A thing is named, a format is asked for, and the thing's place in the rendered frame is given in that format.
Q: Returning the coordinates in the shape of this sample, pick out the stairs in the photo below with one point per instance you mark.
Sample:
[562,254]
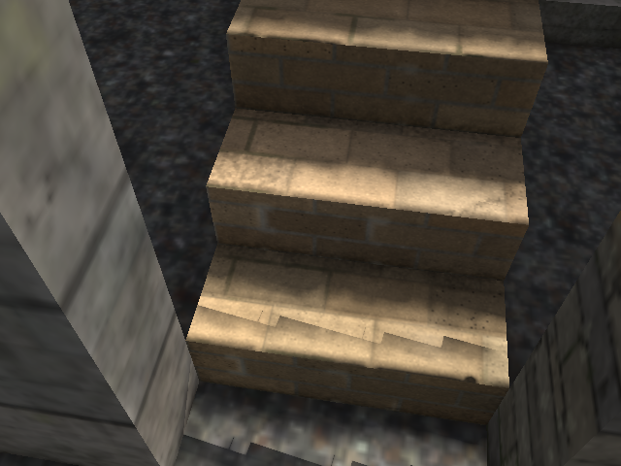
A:
[368,200]

